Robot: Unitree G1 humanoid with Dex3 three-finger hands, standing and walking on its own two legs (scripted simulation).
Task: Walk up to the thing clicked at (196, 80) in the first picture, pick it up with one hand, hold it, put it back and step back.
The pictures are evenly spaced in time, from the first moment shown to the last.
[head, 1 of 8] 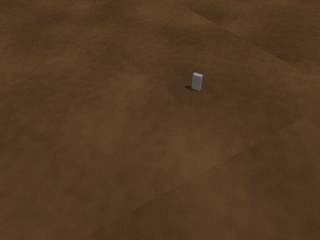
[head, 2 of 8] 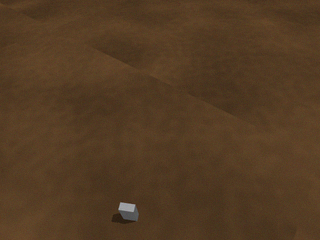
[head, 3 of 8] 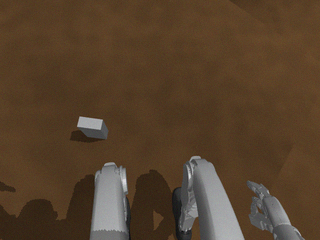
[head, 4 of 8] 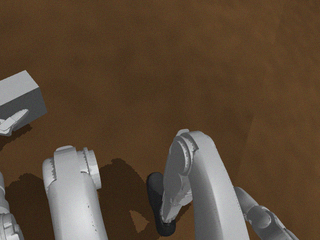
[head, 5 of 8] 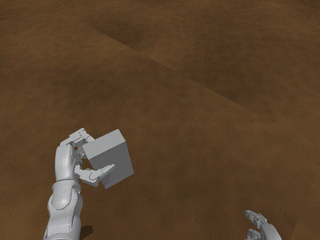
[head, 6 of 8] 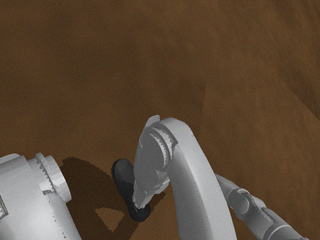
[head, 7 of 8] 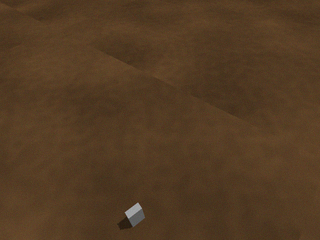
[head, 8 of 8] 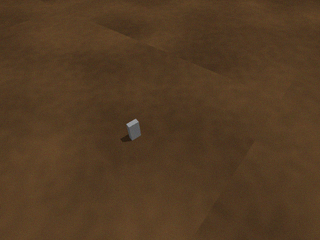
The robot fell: no
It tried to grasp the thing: yes
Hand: left
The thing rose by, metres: 0.68
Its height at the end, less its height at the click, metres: +0.00
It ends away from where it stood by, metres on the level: 0.03
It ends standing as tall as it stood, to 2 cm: yes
